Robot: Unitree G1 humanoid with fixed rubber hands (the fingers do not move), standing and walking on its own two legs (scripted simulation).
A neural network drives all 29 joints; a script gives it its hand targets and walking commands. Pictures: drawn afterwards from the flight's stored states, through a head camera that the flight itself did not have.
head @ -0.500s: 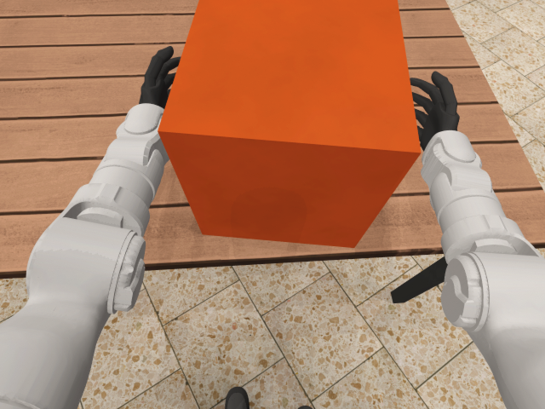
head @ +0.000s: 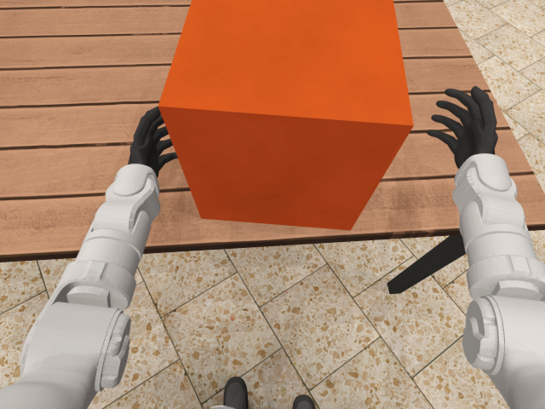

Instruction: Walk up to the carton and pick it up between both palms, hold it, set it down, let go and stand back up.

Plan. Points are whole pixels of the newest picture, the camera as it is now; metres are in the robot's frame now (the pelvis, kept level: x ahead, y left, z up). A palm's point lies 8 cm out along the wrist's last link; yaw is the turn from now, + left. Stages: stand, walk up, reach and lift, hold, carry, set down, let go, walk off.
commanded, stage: set down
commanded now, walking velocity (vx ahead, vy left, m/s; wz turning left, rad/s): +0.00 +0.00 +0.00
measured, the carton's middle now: (284, 115) +0.54 -0.01 +0.05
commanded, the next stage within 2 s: none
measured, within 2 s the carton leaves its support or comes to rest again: neither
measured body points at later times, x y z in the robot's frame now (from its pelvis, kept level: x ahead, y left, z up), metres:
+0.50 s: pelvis -0.03 +0.01 +0.01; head +0.03 +0.01 +0.45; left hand +0.41 +0.21 +0.10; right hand +0.41 -0.24 +0.11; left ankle +0.04 +0.10 -0.72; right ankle -0.01 -0.12 -0.72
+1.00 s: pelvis -0.02 +0.01 +0.01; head +0.02 +0.01 +0.46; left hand +0.34 +0.24 +0.04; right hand +0.36 -0.23 +0.06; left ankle +0.04 +0.10 -0.72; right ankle -0.01 -0.12 -0.72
